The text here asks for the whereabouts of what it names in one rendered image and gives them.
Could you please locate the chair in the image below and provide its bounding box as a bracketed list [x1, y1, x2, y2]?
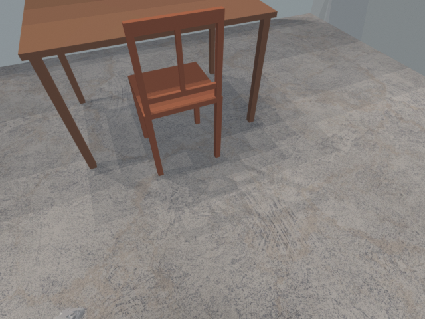
[122, 6, 225, 176]

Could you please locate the table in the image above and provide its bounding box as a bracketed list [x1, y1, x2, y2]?
[18, 0, 277, 169]

